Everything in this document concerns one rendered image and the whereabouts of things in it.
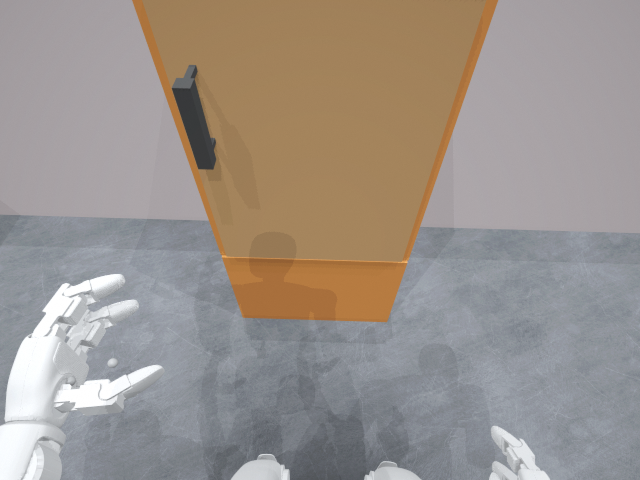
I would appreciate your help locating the handle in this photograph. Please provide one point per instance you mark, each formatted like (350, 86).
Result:
(191, 111)

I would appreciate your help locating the robot right hand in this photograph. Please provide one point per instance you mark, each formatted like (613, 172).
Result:
(519, 456)

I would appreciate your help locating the robot left hand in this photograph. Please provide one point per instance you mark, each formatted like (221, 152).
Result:
(37, 388)

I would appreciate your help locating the left robot shin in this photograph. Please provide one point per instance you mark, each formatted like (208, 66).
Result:
(266, 457)

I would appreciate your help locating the right robot shin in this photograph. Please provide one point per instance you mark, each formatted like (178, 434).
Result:
(387, 464)

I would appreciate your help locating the robot left forearm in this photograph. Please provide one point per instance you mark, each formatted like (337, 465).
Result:
(29, 450)

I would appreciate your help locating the robot shin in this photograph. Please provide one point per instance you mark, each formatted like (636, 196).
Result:
(266, 457)
(387, 464)

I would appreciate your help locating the cupboard door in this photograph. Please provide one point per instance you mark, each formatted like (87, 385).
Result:
(327, 115)

